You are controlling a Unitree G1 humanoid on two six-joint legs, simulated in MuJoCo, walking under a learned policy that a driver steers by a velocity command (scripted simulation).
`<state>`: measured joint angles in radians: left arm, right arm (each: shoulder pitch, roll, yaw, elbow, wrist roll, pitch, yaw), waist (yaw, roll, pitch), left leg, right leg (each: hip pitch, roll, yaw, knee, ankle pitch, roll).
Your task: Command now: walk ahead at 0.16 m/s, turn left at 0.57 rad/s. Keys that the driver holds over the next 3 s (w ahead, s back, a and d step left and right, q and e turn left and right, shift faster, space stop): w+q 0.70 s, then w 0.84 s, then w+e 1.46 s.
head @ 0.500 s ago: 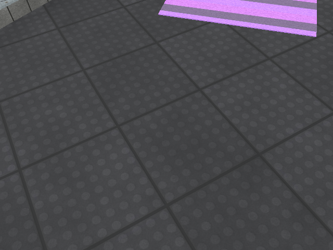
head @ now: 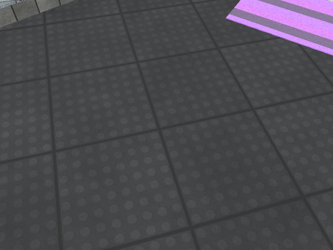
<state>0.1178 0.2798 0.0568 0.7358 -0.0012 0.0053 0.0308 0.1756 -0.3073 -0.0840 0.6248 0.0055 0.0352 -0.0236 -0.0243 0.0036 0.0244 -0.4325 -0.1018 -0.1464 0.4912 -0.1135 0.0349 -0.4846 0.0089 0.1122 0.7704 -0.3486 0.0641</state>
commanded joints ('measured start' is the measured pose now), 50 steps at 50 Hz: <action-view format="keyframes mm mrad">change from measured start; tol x32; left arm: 1 49 94 31 -59 -7 -30 -13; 30 289 47 4 -55 30 -97 -20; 50 -156 109 3 -136 -3 -129 -76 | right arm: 1 -25 -153 -40 -84 5 -4 -6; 50 227 -146 -19 94 16 -96 16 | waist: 1 27 195 -172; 5 81 -249 -83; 25 121 -128 92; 31 -110 196 -418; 50 -42 81 32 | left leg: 1 72 213 -312 -191 -431 151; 12 -445 119 45 714 -61 -63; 25 -239 150 209 191 -98 2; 28 233 15 291 55 -61 96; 30 849 379 -467 -48 -254 326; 39 225 264 -127 -281 229 257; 50 416 315 -118 -203 200 157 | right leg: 1 148 38 -64 -117 3 -25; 6 385 -433 590 -607 -447 -312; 24 506 -318 -176 -588 245 -193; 28 447 -268 -323 -150 938 -131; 29 197 -236 -322 137 711 -86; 30 -250 -45 -249 506 -198 -22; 32 -428 -65 -26 632 -118 -58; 50 -101 -50 -76 -267 380 -97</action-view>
